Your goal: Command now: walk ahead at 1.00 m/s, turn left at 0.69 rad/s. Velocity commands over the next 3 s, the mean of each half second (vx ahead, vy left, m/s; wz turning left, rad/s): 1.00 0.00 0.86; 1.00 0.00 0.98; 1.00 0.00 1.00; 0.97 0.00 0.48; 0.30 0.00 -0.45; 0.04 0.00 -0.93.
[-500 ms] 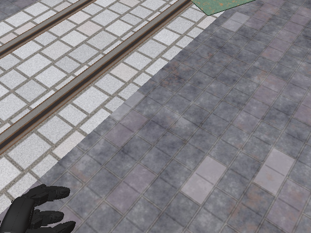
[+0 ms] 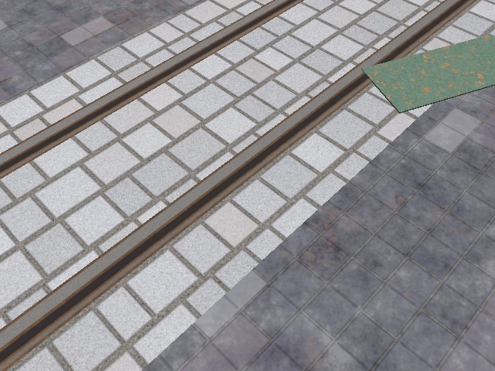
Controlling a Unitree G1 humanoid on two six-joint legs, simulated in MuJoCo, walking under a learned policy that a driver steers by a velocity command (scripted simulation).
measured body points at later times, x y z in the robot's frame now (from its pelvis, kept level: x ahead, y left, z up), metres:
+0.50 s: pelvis +0.48 +0.02 +0.00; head +0.52 +0.04 +0.45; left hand +0.62 +0.33 -0.06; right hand +0.60 -0.27 -0.11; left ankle +0.23 +0.03 -0.64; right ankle +0.64 -0.06 -0.71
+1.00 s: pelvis +0.84 +0.28 -0.01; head +0.87 +0.30 +0.44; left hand +0.67 +0.48 -0.12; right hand +1.15 +0.24 -0.12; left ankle +0.86 +0.32 -0.71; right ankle +0.85 +0.05 -0.57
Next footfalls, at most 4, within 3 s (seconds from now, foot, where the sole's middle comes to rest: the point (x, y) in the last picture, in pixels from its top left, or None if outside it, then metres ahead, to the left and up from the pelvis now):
0.02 left None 0.22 0.04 -0.75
0.44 right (283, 292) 0.67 -0.05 -0.75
0.90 left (152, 226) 0.89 0.35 -0.75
1.30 right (98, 140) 1.26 0.61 -0.75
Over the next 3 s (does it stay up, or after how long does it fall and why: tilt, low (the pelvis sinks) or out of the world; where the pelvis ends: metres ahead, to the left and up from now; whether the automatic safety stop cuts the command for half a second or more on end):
stays up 1.08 1.47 0.03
